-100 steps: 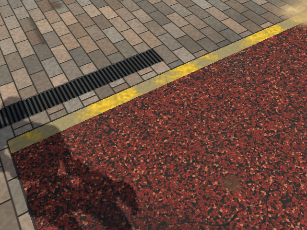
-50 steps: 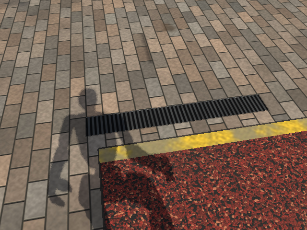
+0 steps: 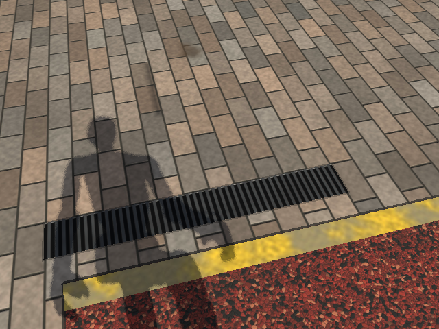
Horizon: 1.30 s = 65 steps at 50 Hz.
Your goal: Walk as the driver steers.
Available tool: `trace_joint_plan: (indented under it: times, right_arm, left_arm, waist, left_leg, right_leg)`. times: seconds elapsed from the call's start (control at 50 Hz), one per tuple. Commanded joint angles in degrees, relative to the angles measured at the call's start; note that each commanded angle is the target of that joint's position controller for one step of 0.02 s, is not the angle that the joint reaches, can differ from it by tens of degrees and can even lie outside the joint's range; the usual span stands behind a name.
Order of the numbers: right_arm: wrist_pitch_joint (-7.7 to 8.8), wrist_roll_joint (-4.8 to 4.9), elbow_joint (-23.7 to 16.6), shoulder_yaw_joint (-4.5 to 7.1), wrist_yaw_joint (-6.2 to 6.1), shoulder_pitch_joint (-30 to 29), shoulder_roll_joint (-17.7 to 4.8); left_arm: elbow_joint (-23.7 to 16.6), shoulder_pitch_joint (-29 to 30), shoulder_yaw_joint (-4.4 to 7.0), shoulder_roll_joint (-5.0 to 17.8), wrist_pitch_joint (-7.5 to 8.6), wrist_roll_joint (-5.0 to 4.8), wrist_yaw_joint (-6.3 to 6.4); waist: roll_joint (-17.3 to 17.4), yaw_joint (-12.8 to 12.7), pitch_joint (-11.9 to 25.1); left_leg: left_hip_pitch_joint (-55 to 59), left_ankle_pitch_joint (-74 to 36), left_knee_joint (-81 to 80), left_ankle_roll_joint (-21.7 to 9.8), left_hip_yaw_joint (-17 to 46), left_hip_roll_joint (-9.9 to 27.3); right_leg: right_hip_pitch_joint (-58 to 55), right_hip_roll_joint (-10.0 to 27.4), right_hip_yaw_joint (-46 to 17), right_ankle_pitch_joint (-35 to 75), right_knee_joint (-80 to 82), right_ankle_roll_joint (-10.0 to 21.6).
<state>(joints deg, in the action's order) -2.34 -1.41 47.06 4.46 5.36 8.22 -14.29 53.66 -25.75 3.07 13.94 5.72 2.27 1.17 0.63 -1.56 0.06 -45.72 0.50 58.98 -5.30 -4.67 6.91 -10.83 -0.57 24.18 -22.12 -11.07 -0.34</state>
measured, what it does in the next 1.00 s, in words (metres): walks ahead: left foot, then right foot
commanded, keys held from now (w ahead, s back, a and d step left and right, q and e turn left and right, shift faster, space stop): w+q+shift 0.22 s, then w+e+shift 0.78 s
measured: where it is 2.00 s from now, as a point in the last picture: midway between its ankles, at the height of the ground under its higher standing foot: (231, 109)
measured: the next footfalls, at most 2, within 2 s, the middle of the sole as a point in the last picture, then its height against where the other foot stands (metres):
left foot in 0.16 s outside the picture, level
right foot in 0.62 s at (204, 253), level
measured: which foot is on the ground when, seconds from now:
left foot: up 0.00-0.14, down 0.16-0.60, up 0.62-1.00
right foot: down 0.00-0.16, up 0.18-0.60, down 0.62-1.00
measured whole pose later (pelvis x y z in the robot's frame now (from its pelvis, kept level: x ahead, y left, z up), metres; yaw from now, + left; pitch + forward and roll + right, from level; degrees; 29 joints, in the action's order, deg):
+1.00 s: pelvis +0.91 +0.17 +0.00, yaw -11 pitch +3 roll +0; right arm 4.9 -1.9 33.6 -3.7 1.1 -3.9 -14.1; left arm 50.2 -26.3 5.3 17.8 4.6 -0.2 -1.1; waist 0.2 -8.8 -0.9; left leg -35.6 -1.4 29.5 1.8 5.0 4.5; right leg -3.8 -8.0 -15.7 -22.8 -18.4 7.2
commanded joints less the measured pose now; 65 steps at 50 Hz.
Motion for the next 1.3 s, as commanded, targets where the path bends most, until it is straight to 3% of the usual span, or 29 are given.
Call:
trace_joint_plan:
  times: [0.02,0.08,0.12,0.14,0.16,0.18,0.2,0.24,0.3,0.4,0.5,0.56,0.6,0.62,0.64,0.66,0.7,0.74,0.78,0.84,0.96,1.02,1.04,1.06,1.08,1.1,1.14,1.2,1.3]
  right_arm:
    - [1.56,0.41,-6.69,-0.78,0.3,-10.29,-2.01]
    - [1.66,1.63,-6.48,-0.65,-1.06,-4.95,-3.35]
    - [1.75,1.98,-3.03,1.35,-2.42,11.04,-7.65]
    - [2.38,1.66,0.29,3.36,-3.55,21.27,-11.01]
    - [1.73,2.58,1.19,5.19,-4.58,19.83,-13.53]
    - [1.32,-0.04,-0.82,5.67,-4.01,13.23,-20.15]
    - [1.37,-0.06,-1.81,5.5,-4.01,15.16,-19.21]
    - [3.01,-0.51,0.76,3.51,-5.02,14.29,-12.19]
    - [6.56,0.29,-0.01,0.8,-5.94,8.98,-6.5]
    - [9.79,0.95,2.31,0.46,-4.0,17.52,-7.07]
    - [11.05,0.74,3.47,-0.76,-5.26,18.44,-7.68]
    - [10.05,-0.48,3.27,-0.19,-7.52,16.15,-11.29]
    - [7.83,-2.11,1.43,0.68,-8.66,9.95,-13.85]
    - [7.07,-1.61,0.14,1.47,-8.67,3.05,-15.61]
    - [8.63,-2.59,-1.82,-1.57,-6.8,0.39,-4.15]
    - [9.73,1.23,-7.5,-2.95,-5.79,7.07,-0.98]
    - [11.52,-0.91,-7.96,-3.45,-5.25,1.67,-6.99]
    - [10.15,-2.94,-9.15,-4.25,-4.98,1.35,-6.16]
    - [7.32,-3.46,-10.28,-5.17,-4.58,1.39,-4.84]
    - [6.86,-1.98,-14.76,-6.21,-3.94,-8.87,-4.82]
    - [7.57,-0.21,-17.05,-6.03,-4.34,-14.69,-5.51]
    - [8.62,-0.11,-12.65,-3.04,-5.98,2.7,-11.56]
    - [8.94,-0.96,-10.31,-1.34,-7.14,15.84,-15.22]
    - [8.83,-3.56,-9.18,0.14,-7.73,22.48,-19.7]
    - [8.16,-2.72,-9.13,1.18,-7.02,16.74,-21.37]
    - [7.72,-2.32,-10.77,0.09,-6.65,10.23,-13.52]
    - [7.42,-2.09,-8.75,-1.22,-6.33,9.06,-8.01]
    - [8.74,-0.5,-2.92,-2.08,-5.69,14.33,-4.57]
    - [10.62,-0.06,-1.43,-1.63,-5.18,10.61,-6.78]
  left_arm:
    - [-0.71,-0.61,0.82,5.8,0.43,-0.05,0.27]
    - [-0.97,0.72,1.66,10.63,-1.01,-0.52,1.05]
    - [-2.87,4.61,2.99,14.82,-2.85,-0.48,0.63]
    - [-3.8,6.4,3.3,15.22,-3.29,-0.78,-0.25]
    - [-4.57,10.11,2.64,10.56,-2.7,-1.34,-1.2]
    - [-12.79,10.46,0.57,3.34,-0.78,-1.46,-2.14]
    - [-15.81,18.77,0.18,5.91,1.22,-0.61,-1.64]
    - [-14.53,14.93,-0.39,5.95,2.21,-0.92,-1.43]
    - [-10.33,8.81,-1.29,4.37,-1.48,0.77,-2.46]
    - [-13.85,22.24,-2.12,3.63,-2.98,-1.14,-3.75]
    - [-14.46,27.31,-2.71,2.96,-1.64,-2.25,-5.08]
    - [-11.12,19.4,-1.44,7.16,-1.92,-1.75,-4.75]
    - [-4.39,-3.34,0.92,11.94,-2.57,-2.23,-4.06]
    - [-1.26,-16.18,2.59,14.0,-2.98,-2.24,-3.28]
    - [0.83,-14.06,2.7,14.08,-3.84,-2.29,-2.56]
    - [-1.61,-5.57,3.58,17.33,-4.11,-0.75,-2.51]
    - [-3.75,0.22,2.75,9.81,-3.99,-1.4,-2.38]
    - [-3.76,2.75,2.16,8.84,-2.74,-1.63,-1.6]
    - [-3.89,4.3,1.62,8.74,-1.31,-1.97,-1.44]
    - [-5.27,3.26,2.59,10.89,-0.1,-2.06,-1.64]
    - [-5.76,-0.92,4.5,13.11,-0.69,-2.7,-2.08]
    - [-7.01,3.08,5.33,17.04,-0.57,-1.9,-2.06]
    - [-8.44,6.03,4.56,14.25,0.15,-1.75,-2.24]
    - [-11.53,5.42,1.98,4.21,0.67,-3.35,-1.99]
    - [-14.2,1.66,0.74,4.97,0.1,-4.23,-1.94]
    - [-12.21,6.82,1.18,8.98,-1.22,-2.53,-1.47]
    - [-12.97,13.29,1.42,9.16,-2.35,-0.79,-2.98]
    - [-16.84,17.0,0.03,4.76,-4.6,-0.09,-5.0]
    - [-22.74,25.07,-1.54,5.15,-5.54,-0.46,-6.47]
  waist:
    - [-2.33,0.35,-12.52]
    - [-5.84,5.3,-5.8]
    - [-9.23,13.43,2.18]
    - [-7.37,17.46,6.28]
    - [3.82,16.82,3.73]
    - [13.05,6.75,5.35]
    - [-0.11,10.01,7.97]
    - [-7.37,3.58,-0.12]
    - [-5.87,-1.51,-2.72]
    - [0.41,4.67,-8.77]
    - [2.16,5.37,-7.56]
    - [6.85,-0.21,0.17]
    - [8.11,-12.24,8.95]
    - [5.56,-20.71,10.11]
    - [-9.76,-13.39,4.89]
    - [-21.22,-3.79,13.93]
    - [4.61,-2.72,5.49]
    - [7.14,2.24,-1.17]
    - [5.49,5.13,-4.87]
    - [1.11,1.86,-7.79]
    - [-3.98,-4.4,-2.63]
    - [-2.91,5.54,9.32]
    - [-1.21,11.92,16.24]
    - [13.55,11.26,22.77]
    - [25.11,5.43,25.42]
    - [12.01,6.1,15.07]
    - [1.5,5.8,5.01]
    - [5.5,3.28,0.68]
    - [4.33,-0.16,-4.46]
  left_leg:
    - [-5.55,2.16,-8.11,-3.28,-5.28,-1.07]
    - [11.45,7.09,-12.78,-7.15,-11.65,-8.42]
    - [28.83,17.65,-13.72,-9.74,-9.53,-11.54]
    - [44.02,21.84,-19.25,-11.11,-5.17,-13.5]
    - [53.33,26.7,-26.3,-13.07,7.36,-8.89]
    - [64.41,30.89,-36.63,-23.42,42.35,3.67]
    - [62.97,31.04,-44.28,-22.27,49.11,7.16]
    - [48.79,26.81,-46.97,-16.63,40.0,6.49]
    - [33.11,21.38,-48.84,-11.76,24.84,-0.04]
    - [34.69,-3.7,-53.85,-4.47,9.87,-3.39]
    - [45.39,-36.57,-55.97,1.98,-1.95,-1.96]
    - [56.09,-65.04,-45.35,4.6,-4.58,0.89]
    - [53.15,-74.48,-17.2,5.07,-4.69,2.25]
    - [43.55,-62.07,9.8,4.69,-5.85,-1.4]
    - [17.95,16.37,32.86,3.23,-2.19,-11.01]
    - [-3.84,29.0,45.86,6.06,7.94,-14.42]
    - [-1.74,16.2,32.66,3.09,12.52,-7.0]
    - [3.68,16.47,24.96,4.89,12.06,-3.67]
    - [8.16,16.74,14.88,7.0,9.95,-0.76]
    - [15.35,5.85,-6.23,9.16,6.02,0.08]
    - [22.15,-5.94,-29.64,7.31,5.42,-5.26]
    - [42.79,6.21,-31.39,5.25,5.81,-7.42]
    - [57.74,17.54,-28.24,3.63,11.83,-0.07]
    - [72.08,38.49,-34.17,0.64,35.84,17.22]
    - [71.61,46.12,-44.02,-3.96,59.7,22.59]
    - [63.24,49.34,-44.17,-3.2,49.67,18.5]
    - [50.52,26.09,-43.48,-0.93,29.42,12.92]
    - [45.66,8.33,-44.58,1.33,15.53,9.87]
    - [38.19,-5.91,-51.52,3.08,-1.81,6.92]
  right_leg:
    - [1.8,15.88,-2.85,27.75,5.8,2.37]
    - [-1.07,16.97,-0.13,79.43,-6.96,1.89]
    - [2.14,19.3,-2.36,86.95,-28.22,4.59]
    - [11.59,18.75,-4.92,75.33,-45.32,5.33]
    - [28.96,7.7,-7.27,27.58,-69.16,3.46]
    - [57.84,-2.64,-16.49,-3.9,-86.06,-1.02]
    - [60.93,0.32,-26.97,1.18,-85.21,-0.86]
    - [57.08,6.77,-28.03,5.41,-74.08,0.02]
    - [47.02,11.2,-27.44,8.84,-65.06,-0.65]
    - [53.63,11.49,-22.28,22.75,-46.09,2.27]
    - [45.7,3.26,-15.8,35.24,-25.85,7.13]
    - [36.09,-4.03,-12.67,31.08,-23.87,8.78]
    - [17.31,-7.12,-14.45,23.77,-24.99,10.93]
    - [6.78,-3.44,-20.02,20.23,-19.46,15.14]
    - [-2.07,1.83,-28.09,19.41,-28.93,16.54]
    - [-14.72,13.11,-63.45,6.82,-16.02,29.63]
    - [1.61,13.1,-66.06,-8.26,-1.06,23.89]
    - [18.49,9.25,-59.25,-1.04,0.4,21.89]
    - [31.26,4.48,-51.47,-0.43,2.5,20.58]
    - [40.01,0.56,-45.88,8.99,5.46,19.32]
    - [21.4,1.14,-46.76,30.68,-3.25,12.73]
    - [18.63,-0.46,-45.5,46.12,-27.32,9.14]
    - [27.65,-2.44,-43.21,37.28,-43.66,8.5]
    - [45.05,-8.09,-36.42,-3.1,-61.98,7.69]
    - [55.32,-5.66,-32.54,-5.09,-71.29,7.75]
    - [58.92,-0.83,-30.71,1.59,-72.46,7.84]
    - [56.84,2.71,-28.92,6.41,-67.48,6.64]
    - [58.93,5.97,-28.44,7.1,-66.58,6.09]
    - [56.15,6.31,-24.21,19.75,-52.8,6.03]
